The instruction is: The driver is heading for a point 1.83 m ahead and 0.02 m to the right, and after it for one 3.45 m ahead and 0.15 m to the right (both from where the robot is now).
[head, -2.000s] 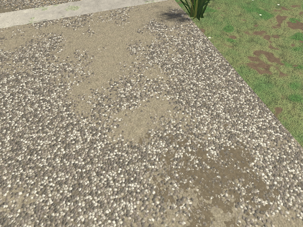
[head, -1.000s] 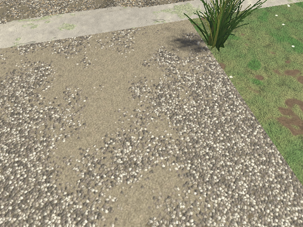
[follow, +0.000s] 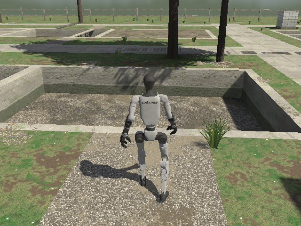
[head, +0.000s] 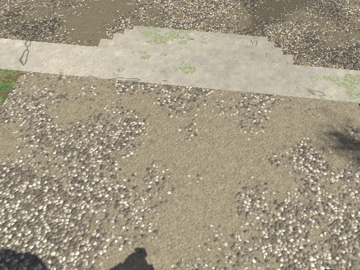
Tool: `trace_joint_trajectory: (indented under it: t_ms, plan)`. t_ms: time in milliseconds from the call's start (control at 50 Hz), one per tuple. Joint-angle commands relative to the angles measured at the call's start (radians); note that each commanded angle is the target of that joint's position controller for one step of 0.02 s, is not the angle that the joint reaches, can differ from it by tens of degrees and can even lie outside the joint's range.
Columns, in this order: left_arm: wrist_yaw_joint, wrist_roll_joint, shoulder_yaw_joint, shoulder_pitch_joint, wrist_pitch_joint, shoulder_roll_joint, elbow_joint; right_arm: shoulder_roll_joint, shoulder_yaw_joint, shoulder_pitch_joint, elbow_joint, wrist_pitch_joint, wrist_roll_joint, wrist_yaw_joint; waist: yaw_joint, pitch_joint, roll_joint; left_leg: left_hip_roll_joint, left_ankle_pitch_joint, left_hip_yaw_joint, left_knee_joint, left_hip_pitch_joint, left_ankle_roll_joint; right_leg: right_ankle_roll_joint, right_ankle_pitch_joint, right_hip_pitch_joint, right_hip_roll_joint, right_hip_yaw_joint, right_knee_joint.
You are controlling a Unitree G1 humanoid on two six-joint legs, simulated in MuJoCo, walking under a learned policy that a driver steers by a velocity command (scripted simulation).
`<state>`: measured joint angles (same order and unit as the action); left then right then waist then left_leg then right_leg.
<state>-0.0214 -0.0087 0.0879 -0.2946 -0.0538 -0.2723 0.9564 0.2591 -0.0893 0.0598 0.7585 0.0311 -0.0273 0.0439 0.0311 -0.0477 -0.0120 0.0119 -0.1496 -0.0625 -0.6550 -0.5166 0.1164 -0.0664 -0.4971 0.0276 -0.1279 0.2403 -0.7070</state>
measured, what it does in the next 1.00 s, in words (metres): walks ahead: right foot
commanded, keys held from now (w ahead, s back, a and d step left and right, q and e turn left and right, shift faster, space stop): w+q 0.10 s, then w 0.90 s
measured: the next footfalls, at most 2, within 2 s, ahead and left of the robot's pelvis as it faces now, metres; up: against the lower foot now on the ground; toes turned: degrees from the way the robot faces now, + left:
right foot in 0.52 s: +0.49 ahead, -0.08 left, +0.00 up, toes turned +8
left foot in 1.04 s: +0.74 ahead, +0.21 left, +0.00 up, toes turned +11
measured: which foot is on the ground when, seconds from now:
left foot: down 0.00-0.54, up 0.56-1.00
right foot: up 0.00-0.50, down 0.52-1.00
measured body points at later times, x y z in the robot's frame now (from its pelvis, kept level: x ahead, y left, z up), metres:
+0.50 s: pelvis +0.29 +0.00 +0.01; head +0.32 +0.01 +0.46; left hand +0.48 +0.26 -0.07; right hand +0.33 -0.28 -0.11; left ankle +0.11 +0.08 -0.71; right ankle +0.46 -0.08 -0.71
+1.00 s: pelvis +0.57 +0.05 +0.02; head +0.60 +0.06 +0.47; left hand +0.51 +0.32 -0.11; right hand +0.83 -0.13 -0.06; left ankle +0.71 +0.20 -0.70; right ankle +0.46 -0.08 -0.71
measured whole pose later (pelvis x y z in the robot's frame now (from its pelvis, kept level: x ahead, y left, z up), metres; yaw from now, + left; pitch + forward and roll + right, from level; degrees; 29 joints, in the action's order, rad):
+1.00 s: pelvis +0.57 +0.05 +0.02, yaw +10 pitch +3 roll -2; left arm 0.01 -0.02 0.05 -0.37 -0.07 -0.28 0.94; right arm 0.24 -0.04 0.03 0.74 0.08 -0.02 0.03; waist 0.09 -0.01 -0.03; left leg 0.06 -0.01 0.01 -0.51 -0.56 0.03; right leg 0.02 -0.34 -0.05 0.04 0.03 -0.25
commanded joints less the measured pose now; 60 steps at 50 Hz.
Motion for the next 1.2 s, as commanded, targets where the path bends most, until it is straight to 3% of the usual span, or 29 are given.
trace_joint_trajectory:
  t_ms: [20,40,60,80,100,180,280,420,460,500,520,540,560,580,620,640,720,840,940,980,1020,1040,1060,1080,1100,1120,1140,1160,1200]
  plan:
    - [0.017,-0.015,-0.009,0.075,-0.082,-0.086,-0.158,0.275,-0.076,0.373,0.006,0.019,0.008,-0.013,-0.146,0.377,-0.160,0.326,-0.259,0.892,0.389,0.886,0.304,0.041,-0.102,0.761,0.134,-0.309,-0.709]
    - [0.024,-0.048,0.000,0.150,-0.102,-0.117,-0.181,0.212,-0.058,0.342,0.015,0.033,0.016,-0.010,-0.147,0.250,-0.115,0.304,-0.162,0.749,0.387,0.823,0.255,0.071,-0.005,0.851,0.089,-0.308,-0.695]
    - [0.018,-0.030,-0.002,0.151,-0.111,-0.113,-0.170,0.172,-0.046,0.279,0.002,0.040,0.009,-0.012,-0.108,0.190,-0.043,0.259,-0.066,0.615,0.371,0.686,0.214,0.090,0.087,0.805,0.041,-0.313,-0.612]
    - [0.011,-0.002,0.007,0.143,-0.108,-0.122,-0.155,0.137,-0.034,0.195,-0.019,0.040,0.011,-0.014,-0.062,0.146,-0.014,0.217,0.030,0.511,0.375,0.538,0.184,0.088,0.144,0.717,0.008,-0.316,-0.522]
    - [0.011,0.005,0.015,0.124,-0.094,-0.132,-0.150,0.110,-0.023,0.152,-0.039,0.040,0.019,-0.018,-0.029,0.131,-0.022,0.189,0.097,0.456,0.398,0.448,0.171,0.084,0.180,0.643,-0.012,-0.323,-0.470]
    - [0.012,0.020,0.007,0.155,-0.051,-0.084,-0.164,0.136,-0.024,0.196,-0.022,0.053,0.018,-0.041,-0.018,0.091,-0.015,0.161,0.285,0.331,0.455,0.347,0.171,0.037,0.314,0.612,-0.006,-0.287,-0.285]
    - [0.028,0.010,-0.010,0.310,-0.055,-0.052,-0.204,0.136,-0.018,0.275,0.018,0.051,0.015,-0.057,-0.084,0.037,-0.056,0.108,0.221,0.234,0.471,0.351,0.101,0.038,0.624,0.592,0.040,-0.263,0.047]
    - [0.064,0.000,-0.021,0.441,-0.076,-0.070,-0.262,0.146,-0.017,0.373,0.082,0.037,0.014,-0.063,-0.128,-0.024,-0.062,0.206,0.266,0.296,0.390,0.579,0.092,0.098,0.544,0.677,0.073,-0.255,0.208]
    - [0.070,-0.001,-0.016,0.393,-0.080,-0.087,-0.256,0.159,-0.021,0.359,0.083,0.028,0.015,-0.067,-0.094,0.002,-0.083,0.213,0.430,0.292,0.333,0.612,0.071,0.125,0.466,0.594,0.099,-0.234,0.228]
    - [0.063,0.004,0.011,0.195,-0.082,-0.141,-0.204,0.168,-0.018,0.316,0.071,0.022,0.017,-0.065,0.015,0.131,-0.094,0.152,0.749,0.240,0.123,0.574,0.037,0.176,0.474,0.291,0.153,-0.187,0.247]
    - [0.056,0.017,0.024,0.010,-0.080,-0.187,-0.167,0.143,-0.004,0.294,0.051,0.024,0.026,-0.062,0.094,0.268,-0.055,0.106,0.608,0.213,-0.116,0.405,0.008,0.241,0.527,-0.013,0.033,-0.308,0.197]
    - [0.051,0.028,0.046,-0.125,-0.073,-0.266,-0.140,0.046,0.022,0.426,0.049,0.041,0.022,-0.055,0.071,0.430,0.195,-0.065,0.087,0.146,-0.531,0.015,-0.078,0.403,0.409,-0.418,-0.214,-0.739,0.230]
    - [0.057,0.004,0.025,-0.141,-0.066,-0.190,-0.117,0.075,0.024,0.424,0.063,0.059,0.009,-0.049,0.080,0.464,0.268,-0.100,-0.415,0.235,-0.667,-0.151,-0.078,0.430,0.279,-0.471,-0.272,-0.985,0.372]
    - [0.053,-0.011,0.009,-0.057,-0.061,-0.142,-0.130,0.147,0.006,0.328,0.039,0.069,-0.010,-0.043,0.078,0.280,0.181,-0.029,-0.368,0.233,-0.719,-0.246,-0.071,0.374,0.182,-0.335,-0.238,-0.857,0.395]
    - [0.052,0.007,-0.010,0.077,-0.052,-0.095,-0.156,0.139,0.005,0.207,0.009,0.072,0.003,-0.046,0.022,0.090,0.040,0.065,-0.215,0.161,-0.598,-0.206,-0.069,0.318,0.278,-0.017,-0.156,-0.637,0.462]
    - [0.054,0.018,-0.019,0.103,-0.056,-0.075,-0.160,0.131,-0.001,0.218,0.013,0.063,0.014,-0.050,-0.012,0.065,0.052,0.097,-0.174,0.161,-0.539,-0.150,-0.069,0.302,0.346,0.068,-0.121,-0.575,0.492]
    - [0.050,0.012,-0.011,0.085,-0.066,-0.115,-0.134,0.075,0.009,0.227,0.009,0.039,0.021,-0.057,-0.045,0.050,0.083,0.129,-0.087,0.130,-0.392,-0.118,-0.104,0.322,0.518,0.164,-0.091,-0.446,0.567]
    - [0.029,-0.006,-0.005,-0.008,-0.049,-0.149,-0.095,0.042,0.028,0.015,-0.043,0.053,0.021,-0.042,0.022,0.021,0.065,0.091,0.239,0.077,-0.004,-0.091,-0.120,0.266,0.571,0.129,-0.032,-0.303,0.581]
    - [0.026,-0.014,-0.001,-0.091,-0.025,-0.162,-0.052,0.059,0.031,-0.112,-0.095,0.064,0.009,-0.016,0.055,-0.015,0.075,0.061,0.187,0.076,0.126,-0.126,-0.095,0.258,0.573,-0.034,-0.106,-0.335,0.518]
    - [0.020,-0.015,0.004,-0.085,-0.013,-0.177,-0.047,0.082,0.025,-0.095,-0.100,0.070,0.009,-0.007,0.027,-0.001,0.091,0.047,0.109,0.072,0.156,-0.083,-0.069,0.241,0.656,-0.087,-0.132,-0.345,0.464]
    - [0.016,-0.015,0.004,-0.047,-0.003,-0.182,-0.053,0.133,-0.002,0.070,-0.054,0.073,0.014,-0.010,-0.073,0.100,0.097,-0.005,0.090,0.024,0.198,0.167,-0.026,0.206,0.926,-0.075,-0.089,-0.299,0.273]
    - [0.014,-0.005,-0.009,-0.044,-0.003,-0.151,-0.067,0.190,-0.026,0.243,-0.007,0.072,0.023,-0.019,-0.143,0.225,0.067,0.048,0.130,0.075,0.158,0.443,0.018,0.174,0.878,0.050,-0.037,-0.259,0.056]
    - [0.018,0.011,-0.039,-0.127,-0.019,-0.059,-0.098,0.295,-0.050,0.376,0.012,0.067,0.043,-0.028,-0.139,0.389,-0.132,0.305,0.104,0.455,0.149,0.848,0.151,0.109,0.495,0.420,0.094,-0.201,-0.333]
    - [0.026,-0.001,-0.049,-0.154,-0.043,-0.042,-0.081,0.254,-0.039,0.405,0.028,0.060,0.023,-0.024,-0.137,0.480,-0.272,0.405,-0.031,0.788,0.301,0.957,0.245,0.090,-0.077,0.636,0.182,-0.302,-0.538]
    - [0.034,-0.027,-0.023,-0.071,-0.058,-0.144,-0.099,0.189,-0.016,0.347,0.020,0.058,0.015,-0.024,-0.145,0.336,-0.177,0.364,-0.122,0.688,0.329,0.856,0.193,0.105,-0.057,0.742,0.114,-0.352,-0.616]
    - [0.036,-0.036,-0.022,0.011,-0.065,-0.151,-0.123,0.158,-0.006,0.275,0.005,0.057,0.018,-0.027,-0.127,0.220,-0.120,0.321,-0.099,0.545,0.350,0.709,0.154,0.115,0.033,0.758,0.063,-0.322,-0.593]
    - [0.032,-0.024,-0.021,0.046,-0.063,-0.138,-0.128,0.133,0.003,0.208,-0.001,0.057,0.025,-0.024,-0.093,0.136,-0.054,0.278,-0.031,0.449,0.390,0.559,0.134,0.110,0.110,0.723,0.025,-0.302,-0.525]
    - [0.028,-0.011,-0.014,0.044,-0.051,-0.134,-0.125,0.103,0.012,0.166,-0.006,0.062,0.032,-0.021,-0.059,0.097,-0.059,0.243,0.029,0.383,0.425,0.457,0.117,0.106,0.161,0.664,-0.004,-0.307,-0.461]
    - [0.026,-0.006,-0.019,0.001,-0.026,-0.092,-0.112,0.104,0.012,0.146,0.000,0.071,0.033,-0.017,-0.018,0.083,-0.078,0.220,0.086,0.319,0.482,0.355,0.124,0.090,0.209,0.585,-0.018,-0.303,-0.410]
Velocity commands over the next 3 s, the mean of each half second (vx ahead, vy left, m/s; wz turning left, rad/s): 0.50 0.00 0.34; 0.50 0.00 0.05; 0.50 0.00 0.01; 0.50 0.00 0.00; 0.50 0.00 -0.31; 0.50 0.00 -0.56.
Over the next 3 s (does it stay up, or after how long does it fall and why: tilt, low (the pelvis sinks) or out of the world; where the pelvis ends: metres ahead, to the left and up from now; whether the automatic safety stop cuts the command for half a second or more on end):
stays up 1.64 0.13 -0.09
